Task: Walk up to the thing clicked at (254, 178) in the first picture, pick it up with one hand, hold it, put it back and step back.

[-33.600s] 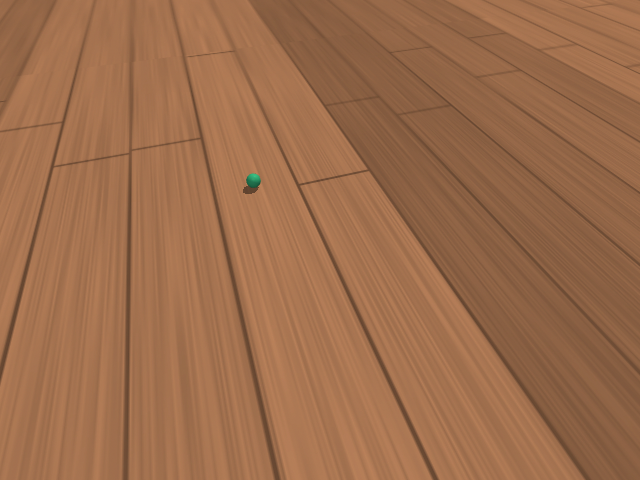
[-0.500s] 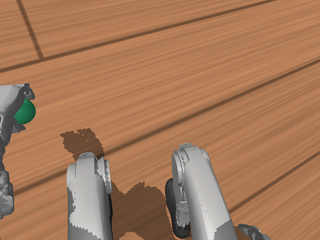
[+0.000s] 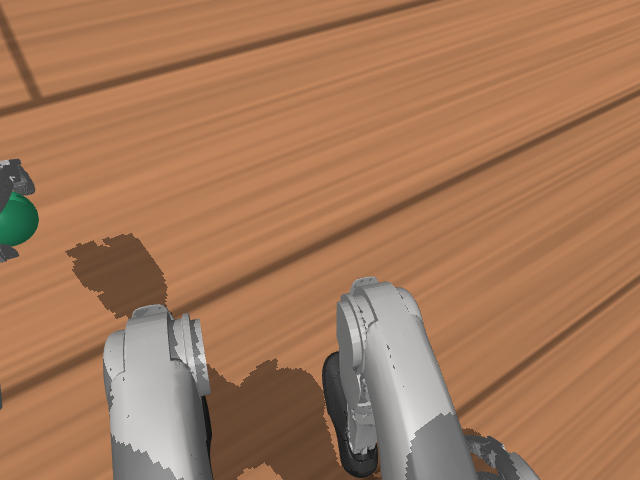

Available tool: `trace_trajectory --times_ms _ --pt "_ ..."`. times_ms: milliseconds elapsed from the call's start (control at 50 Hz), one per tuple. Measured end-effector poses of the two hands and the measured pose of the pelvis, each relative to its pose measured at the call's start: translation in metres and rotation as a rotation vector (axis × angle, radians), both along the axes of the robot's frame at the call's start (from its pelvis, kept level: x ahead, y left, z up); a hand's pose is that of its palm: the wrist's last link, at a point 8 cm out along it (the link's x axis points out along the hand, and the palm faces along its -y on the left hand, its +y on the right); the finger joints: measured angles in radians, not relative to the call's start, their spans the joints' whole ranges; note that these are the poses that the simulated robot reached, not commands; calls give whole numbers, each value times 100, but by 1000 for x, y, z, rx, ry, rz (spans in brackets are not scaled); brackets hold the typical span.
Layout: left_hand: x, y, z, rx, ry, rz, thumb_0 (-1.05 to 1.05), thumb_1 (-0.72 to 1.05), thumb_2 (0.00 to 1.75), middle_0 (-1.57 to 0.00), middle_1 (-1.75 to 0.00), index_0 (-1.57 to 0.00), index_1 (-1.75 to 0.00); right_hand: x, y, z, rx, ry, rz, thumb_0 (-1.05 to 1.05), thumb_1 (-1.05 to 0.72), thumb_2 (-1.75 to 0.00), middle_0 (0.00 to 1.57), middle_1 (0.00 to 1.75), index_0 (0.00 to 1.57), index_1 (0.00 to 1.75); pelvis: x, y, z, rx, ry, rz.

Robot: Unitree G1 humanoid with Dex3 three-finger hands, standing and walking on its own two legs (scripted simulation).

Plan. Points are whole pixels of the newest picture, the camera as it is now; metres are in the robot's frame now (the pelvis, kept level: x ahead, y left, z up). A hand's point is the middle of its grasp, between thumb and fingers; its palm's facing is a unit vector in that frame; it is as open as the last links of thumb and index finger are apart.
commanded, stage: lower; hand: left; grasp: from above
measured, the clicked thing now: (3, 218) +0.44 +0.36 -0.20
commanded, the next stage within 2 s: rest in 0.12 s
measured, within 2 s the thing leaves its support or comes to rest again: rests again in 1.68 s
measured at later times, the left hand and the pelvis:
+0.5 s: hand (19, 230) +0.43 +0.35 -0.23, palm faces -0.45 -0.13 -0.88, open 9.7 cm; pelvis +0.00 +0.00 -0.03, yaw -2 degrees
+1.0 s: hand (33, 234) +0.43 +0.34 -0.26, palm faces -0.44 -0.15 -0.89, open 9.7 cm; pelvis +0.00 +0.00 -0.04, yaw -4 degrees
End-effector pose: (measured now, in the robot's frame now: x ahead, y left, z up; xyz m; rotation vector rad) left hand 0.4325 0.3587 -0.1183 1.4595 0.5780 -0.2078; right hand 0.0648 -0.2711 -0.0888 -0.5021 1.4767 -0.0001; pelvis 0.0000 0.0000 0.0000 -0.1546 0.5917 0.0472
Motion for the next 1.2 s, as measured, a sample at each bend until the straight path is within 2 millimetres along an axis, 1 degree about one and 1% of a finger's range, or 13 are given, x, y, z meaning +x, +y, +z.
trace_trajectory --times_ms 140,280,460,620,900,1200 --pt "-3 0 -22 -30 -20 -17 0 3 61 -64 -79 -63 -72 0 -5 -5 -25 15 26 0 -92 -90 21 30 20 30 -1 -1 -13 -7 -28 -5" --pt "-1 1 -39 -24 -55 -21 0 4 58 -65 -78 -63 -71 -2 -7 -11 -55 16 35 0 -91 -90 21 30 20 30 -1 1 -25 -16 -44 -14" --pt "4 -3 -55 -9 -28 -10 0 3 57 -66 -77 -64 -71 0 1 -18 -35 13 50 0 -90 -89 21 30 20 30 2 3 -31 -26 -41 -22" --pt "9 -7 -68 -28 -43 9 0 3 57 -67 -76 -65 -70 -3 5 -19 -24 20 68 0 -90 -89 21 30 20 30 3 3 -35 -32 -56 -30" --pt "7 -10 -80 -22 -42 8 0 2 57 -68 -75 -67 -69 -6 1 -14 -37 23 118 0 -90 -89 21 30 20 30 1 3 -41 -46 -85 -41" --pt "8 -10 -92 -31 -45 1 0 2 57 -69 -75 -67 -69 -10 8 -7 -38 19 170 0 -90 -90 21 30 20 30 -2 7 -44 -67 -112 -50"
